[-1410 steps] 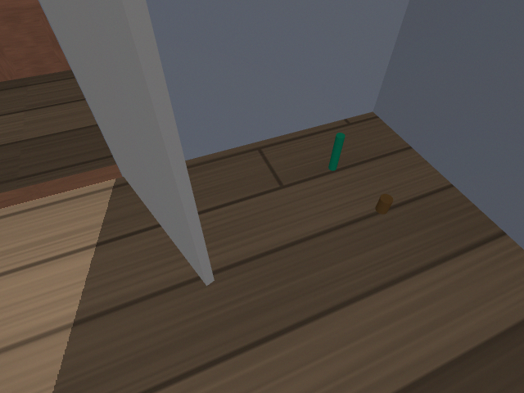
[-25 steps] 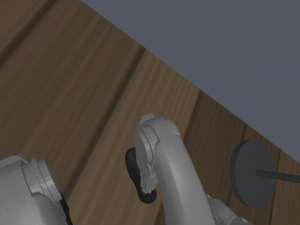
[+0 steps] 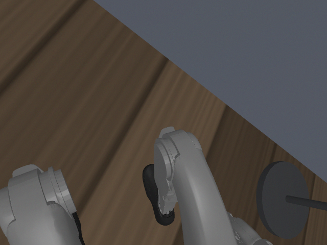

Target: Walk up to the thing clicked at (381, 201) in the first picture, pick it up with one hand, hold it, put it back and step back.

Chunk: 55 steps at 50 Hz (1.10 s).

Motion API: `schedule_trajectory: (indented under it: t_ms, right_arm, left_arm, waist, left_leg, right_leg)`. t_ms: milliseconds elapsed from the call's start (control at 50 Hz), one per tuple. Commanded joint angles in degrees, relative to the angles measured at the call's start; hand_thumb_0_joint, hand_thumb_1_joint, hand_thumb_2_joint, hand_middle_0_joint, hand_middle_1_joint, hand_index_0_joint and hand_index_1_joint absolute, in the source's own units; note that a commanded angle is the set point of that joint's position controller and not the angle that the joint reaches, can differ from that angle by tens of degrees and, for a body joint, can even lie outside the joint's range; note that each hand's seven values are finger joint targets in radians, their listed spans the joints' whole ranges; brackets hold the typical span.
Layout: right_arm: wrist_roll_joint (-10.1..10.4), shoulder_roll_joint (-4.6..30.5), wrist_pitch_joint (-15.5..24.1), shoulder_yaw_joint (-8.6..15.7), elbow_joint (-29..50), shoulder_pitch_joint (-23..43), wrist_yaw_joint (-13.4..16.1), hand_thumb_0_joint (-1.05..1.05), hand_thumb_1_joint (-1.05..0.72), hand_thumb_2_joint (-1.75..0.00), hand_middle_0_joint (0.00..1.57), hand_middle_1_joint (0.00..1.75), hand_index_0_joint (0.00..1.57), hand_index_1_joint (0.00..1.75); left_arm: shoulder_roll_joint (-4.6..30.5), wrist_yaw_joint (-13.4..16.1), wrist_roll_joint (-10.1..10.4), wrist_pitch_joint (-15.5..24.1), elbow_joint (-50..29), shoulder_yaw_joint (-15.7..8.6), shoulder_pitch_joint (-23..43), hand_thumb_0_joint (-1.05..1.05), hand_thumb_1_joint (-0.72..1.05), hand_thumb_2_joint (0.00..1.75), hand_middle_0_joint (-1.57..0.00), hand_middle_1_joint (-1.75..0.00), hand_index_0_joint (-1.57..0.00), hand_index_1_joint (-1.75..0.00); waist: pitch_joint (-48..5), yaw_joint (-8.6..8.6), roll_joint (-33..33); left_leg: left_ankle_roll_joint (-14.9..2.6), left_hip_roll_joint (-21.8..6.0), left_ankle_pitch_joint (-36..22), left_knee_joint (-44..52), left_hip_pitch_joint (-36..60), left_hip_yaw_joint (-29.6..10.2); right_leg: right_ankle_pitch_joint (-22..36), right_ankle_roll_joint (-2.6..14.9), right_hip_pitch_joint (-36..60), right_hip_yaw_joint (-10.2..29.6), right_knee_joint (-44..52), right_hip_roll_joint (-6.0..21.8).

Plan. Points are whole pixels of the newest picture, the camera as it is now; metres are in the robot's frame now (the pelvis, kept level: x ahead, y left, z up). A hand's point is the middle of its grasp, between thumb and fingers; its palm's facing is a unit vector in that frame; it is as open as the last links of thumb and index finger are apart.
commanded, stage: settle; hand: left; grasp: from above
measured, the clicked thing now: out of the picture +0.48 +0.33 -0.25
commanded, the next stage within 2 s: lift in 0.60 s
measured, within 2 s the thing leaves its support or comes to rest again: neither
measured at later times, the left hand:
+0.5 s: hand out of the picture +0.45 +0.34 -0.12, palm faces -0.45 -0.10 -0.89, open 9.0 cm
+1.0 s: hand out of the picture +0.43 +0.34 -0.06, palm faces -0.45 -0.12 -0.89, open 9.0 cm
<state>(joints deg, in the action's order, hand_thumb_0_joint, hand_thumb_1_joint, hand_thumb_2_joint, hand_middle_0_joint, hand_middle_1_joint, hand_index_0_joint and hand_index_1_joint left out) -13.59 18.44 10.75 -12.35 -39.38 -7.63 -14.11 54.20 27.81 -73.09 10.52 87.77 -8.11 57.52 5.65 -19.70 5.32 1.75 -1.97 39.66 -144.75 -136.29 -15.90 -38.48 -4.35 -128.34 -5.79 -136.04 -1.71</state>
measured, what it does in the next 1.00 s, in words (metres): rises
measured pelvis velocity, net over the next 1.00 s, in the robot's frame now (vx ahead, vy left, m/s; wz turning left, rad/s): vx -0.01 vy -0.01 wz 0.11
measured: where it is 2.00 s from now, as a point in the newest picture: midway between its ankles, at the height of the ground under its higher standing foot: (121, 224)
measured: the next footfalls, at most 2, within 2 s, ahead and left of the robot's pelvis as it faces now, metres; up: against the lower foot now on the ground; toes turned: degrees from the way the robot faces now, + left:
none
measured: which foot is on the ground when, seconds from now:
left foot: down 0.00-1.00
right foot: down 0.00-1.00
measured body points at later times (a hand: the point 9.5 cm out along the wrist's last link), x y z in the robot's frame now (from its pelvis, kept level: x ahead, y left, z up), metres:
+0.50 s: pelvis -0.01 -0.01 +0.03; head +0.22 +0.09 +0.40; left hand +0.47 +0.34 -0.07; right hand +0.08 -0.27 -0.07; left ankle +0.06 +0.14 -0.27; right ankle +0.11 -0.14 -0.27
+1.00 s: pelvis -0.01 -0.01 +0.06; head +0.20 +0.08 +0.45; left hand +0.45 +0.34 -0.01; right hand +0.06 -0.27 -0.04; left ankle +0.06 +0.14 -0.27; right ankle +0.11 -0.14 -0.27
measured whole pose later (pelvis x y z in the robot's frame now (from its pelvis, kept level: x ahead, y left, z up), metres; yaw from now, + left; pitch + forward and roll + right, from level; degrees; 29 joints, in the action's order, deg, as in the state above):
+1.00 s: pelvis -0.01 -0.01 +0.06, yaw +7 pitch +34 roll -8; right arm -4.3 15.9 -1.1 -2.8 -38.9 -12.0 -7.0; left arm 42.0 7.3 -66.4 7.2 68.0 -3.0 52.0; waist -5.0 -13.4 -1.5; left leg 0.6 -2.1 35.7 -129.8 -128.8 -8.3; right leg -36.8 -3.7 -123.0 -1.4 -125.6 1.0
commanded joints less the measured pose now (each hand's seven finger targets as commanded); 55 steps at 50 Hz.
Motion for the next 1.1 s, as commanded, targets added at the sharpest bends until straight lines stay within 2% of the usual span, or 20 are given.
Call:
schedule_trajectory:
  t_ms: [0,20,60,120,140,200,300,360,380,480,600,660,720,740,780,840,960,980,1020,1080]
  right_arm:
    - [1.62,16.8,-0.88,7.79,-0.58,-11.03,0.21,0.0,-0.91,-0.9,0.2,0.3,0.2,0.3]
    - [1.9,16.95,-1.26,8.19,-0.01,-11.12,0.32,0.0,-0.91,-0.9,0.2,0.3,0.2,0.3]
    - [3.04,16.33,-1.91,8.89,-0.11,-11.51,0.28,0.0,-0.91,-0.9,0.2,0.3,0.2,0.3]
    - [3.97,15.95,-3.0,9.69,0.33,-12.31,0.49,0.0,-0.91,-0.9,0.2,0.3,0.2,0.3]
    - [4.31,15.33,-3.44,9.88,0.27,-12.25,0.64,0.0,-0.91,-0.9,0.2,0.3,0.2,0.3]
    - [5.13,14.61,-4.75,10.28,0.69,-12.46,1.14,0.0,-0.91,-0.9,0.2,0.3,0.2,0.3]
    - [5.78,14.13,-6.48,10.78,1.01,-13.28,2.62,0.0,-0.91,-0.9,0.2,0.3,0.2,0.3]
    - [6.18,14.27,-7.25,11.21,1.47,-12.84,3.58,0.0,-0.91,-0.9,0.2,0.3,0.2,0.3]
    - [6.19,14.09,-7.5,11.31,1.8,-12.79,3.91,0.0,-0.91,-0.9,0.2,0.3,0.2,0.3]
    - [6.51,13.5,-8.68,11.48,1.93,-13.31,5.18,0.0,-0.91,-0.9,0.2,0.3,0.2,0.3]
    - [6.73,13.24,-9.32,11.98,1.76,-14.15,6.24,0.0,-0.91,-0.9,0.2,0.3,0.2,0.3]
    - [6.87,12.67,-9.66,11.92,1.66,-14.22,6.5,0.0,-0.94,-0.92,0.2,0.3,0.2,0.3]
    - [7.49,13.1,-9.95,12.67,1.78,-14.5,6.88,0.0,-0.9,-0.9,0.2,0.3,0.2,0.3]
    - [7.69,12.94,-10.1,12.87,1.74,-14.72,6.96,0.0,-0.94,-0.92,0.2,0.3,0.2,0.3]
    - [7.79,12.76,-10.34,13.21,1.72,-14.83,7.13,0.0,-0.93,-0.91,0.2,0.3,0.2,0.3]
    - [8.46,12.02,-10.91,13.73,2.23,-15.0,7.37,0.0,-0.93,-0.91,0.2,0.3,0.2,0.3]
    - [9.87,11.43,-11.85,15.07,2.82,-14.37,8.36,0.0,-0.92,-0.91,0.2,0.3,0.2,0.3]
    - [9.87,11.14,-11.91,15.19,3.2,-14.19,8.44,0.0,-0.92,-0.91,0.2,0.3,0.2,0.3]
    - [10.52,11.13,-12.14,15.72,3.57,-14.1,8.89,0.0,-0.92,-0.91,0.2,0.3,0.2,0.3]
    - [11.06,10.8,-12.42,16.21,4.02,-13.93,9.37,0.0,-0.92,-0.91,0.2,0.3,0.2,0.3]
  left_arm:
    - [13.35,0.8,2.05,-1.73,-12.36,-0.95,16.94,0.0,0.66,0.66,-0.99,-0.68,-1.02,-0.65]
    - [13.3,0.13,2.51,-1.96,-16.37,-1.15,18.35,0.0,0.65,0.69,-0.99,-0.68,-1.02,-0.65]
    - [10.34,-1.77,3.01,-2.61,-16.38,0.59,17.81,0.0,0.68,0.69,-1.02,-0.69,-1.04,-0.66]
    - [9.74,-4.33,3.61,-3.09,-18.17,0.84,17.59,0.0,0.71,0.73,-1.05,-0.69,-1.07,-0.67]
    - [9.29,-5.21,3.72,-3.27,-18.57,1.13,16.81,0.0,0.72,0.73,-1.06,-0.7,-1.08,-0.68]
    - [6.56,-7.64,4.56,-3.22,-18.91,2.48,16.81,0.0,0.72,0.73,-1.06,-0.71,-1.09,-0.69]
    - [6.16,-10.73,4.16,-2.27,-19.13,3.29,18.22,0.0,0.71,0.74,-1.07,-0.69,-1.09,-0.68]
    - [6.97,-11.69,4.67,-1.59,-20.94,2.31,18.98,0.0,0.69,0.74,-1.06,-0.7,-1.07,-0.68]
    - [6.66,-12.1,4.42,-1.42,-20.38,2.76,18.86,0.0,0.69,0.75,-1.05,-0.7,-1.07,-0.68]
    - [8.61,-12.54,4.1,-0.29,-23.32,1.58,21.16,0.0,0.67,0.75,-1.03,-0.71,-1.05,-0.69]
    - [7.85,-12.69,3.74,-0.29,-23.46,2.02,22.22,0.0,0.68,0.79,-1.05,-0.71,-1.06,-0.7]
    - [7.94,-12.76,4.04,-0.57,-23.49,1.8,21.16,0.0,0.68,0.73,-1.07,-0.73,-1.09,-0.71]
    - [8.1,-13.74,4.32,-1.32,-24.62,1.76,20.85,0.0,0.59,0.72,-0.96,-0.64,-0.98,-0.62]
    - [7.73,-14.09,4.43,-1.62,-24.61,1.86,20.46,0.0,0.6,0.68,-1.01,-0.71,-1.03,-0.68]
    - [7.44,-14.67,5.2,-2.0,-25.72,1.72,20.05,0.0,0.67,0.72,-1.04,-0.7,-1.06,-0.68]
    - [7.02,-16.3,6.7,-2.83,-29.14,1.83,19.4,0.0,0.67,0.76,-1.04,-0.74,-1.06,-0.71]
    - [5.27,-18.45,8.11,-3.59,-33.42,1.77,14.93,0.0,0.68,0.74,-1.02,-0.73,-1.05,-0.71]
    - [3.98,-18.85,8.45,-3.68,-34.21,2.97,14.9,0.0,0.68,0.73,-1.02,-0.73,-1.05,-0.71]
    - [4.16,-19.45,8.98,-3.84,-37.44,2.22,13.56,0.0,0.66,0.73,-1.01,-0.72,-1.04,-0.7]
    - [1.56,-20.54,10.26,-4.34,-39.19,3.1,10.65,0.0,0.66,0.76,-1.01,-0.75,-1.04,-0.73]
  waist:
    - [-42.27,0.4,-34.47]
    - [-44.59,0.87,-35.07]
    - [-44.54,0.98,-33.28]
    - [-44.33,1.38,-30.89]
    - [-45.36,2.24,-30.54]
    - [-45.6,1.88,-27.9]
    - [-43.49,1.74,-24.17]
    - [-44.14,3.28,-25.69]
    - [-44.16,2.67,-25.04]
    - [-47.34,3.5,-24.46]
    - [-47.83,3.3,-25.42]
    - [-48.82,4.03,-24.82]
    - [-50.46,4.97,-26.51]
    - [-50.16,5.01,-27.14]
    - [-49.98,5.06,-25.93]
    - [-54.37,6.12,-25.55]
    - [-52.32,7.72,-24.26]
    - [-51.99,7.42,-23.87]
    - [-52.49,8.41,-24.57]
    - [-52.95,8.43,-23.11]
  left_leg:
    - [-1.31,-0.32,-14.78,15.49,35.17,9.83]
    - [-1.41,-0.22,-15.3,16.14,36.09,10.08]
    - [-1.71,-0.07,-14.25,16.79,35.25,10.25]
    - [-2.12,0.3,-12.44,17.69,33.81,10.6]
    - [-2.25,0.34,-12.15,17.97,33.82,11.0]
    - [-2.5,0.69,-12.0,19.04,33.08,11.11]
    - [-2.84,1.02,-9.96,19.71,31.14,11.67]
    - [-2.47,1.35,-9.04,21.35,32.93,11.69]
    - [-2.45,1.2,-8.27,21.41,33.55,11.44]
    - [-2.87,1.32,-9.42,21.67,33.33,12.62]
    - [-2.82,1.34,-9.78,22.91,35.36,12.98]
    - [-2.94,1.38,-9.56,23.73,34.93,13.28]
    - [-2.67,1.39,-9.9,25.53,38.21,12.99]
    - [-2.57,1.43,-9.65,26.16,38.62,13.02]
    - [-2.85,1.47,-9.51,26.39,38.26,13.44]
    - [-3.18,1.41,-10.63,27.55,39.56,14.12]
    - [-3.26,1.7,-7.88,31.56,40.73,13.54]
    - [-3.25,1.41,-6.91,32.52,41.69,13.46]
    - [-3.1,1.32,-5.65,35.44,43.58,12.3]
    - [-3.03,1.23,-8.04,36.86,46.34,11.93]
  right_leg:
    - [16.84,5.87,16.59,-7.49,10.93,-1.67]
    - [17.09,5.8,17.4,-7.18,11.81,-1.58]
    - [16.45,5.89,16.57,-6.73,12.18,-1.43]
    - [14.96,5.95,17.21,-6.04,13.36,-1.17]
    - [14.69,5.92,17.97,-5.68,13.73,-1.22]
    - [14.71,5.84,18.77,-5.36,14.59,-1.02]
    - [12.3,5.96,19.34,-4.54,16.6,-0.88]
    - [10.79,6.27,17.93,-4.45,16.79,-0.44]
    - [9.89,6.4,17.71,-4.48,16.97,-0.55]
    - [11.13,5.91,20.17,-3.45,18.39,-0.32]
    - [11.49,6.08,20.06,-3.17,19.16,0.0]
    - [11.13,5.97,21.77,-2.9,19.59,0.03]
    - [11.49,6.38,20.7,-2.94,19.61,0.29]
    - [11.18,6.47,20.47,-2.88,19.69,0.37]
    - [11.07,6.28,21.53,-2.53,21.01,0.44]
    - [12.2,6.06,25.04,-1.66,22.41,0.41]
    - [9.61,6.34,24.34,-1.03,24.86,0.9]
    - [8.8,6.36,24.96,-1.01,25.7,0.67]
    - [8.3,6.25,25.28,-1.21,26.4,0.96]
    - [10.42,6.04,26.77,-0.9,27.92,1.27]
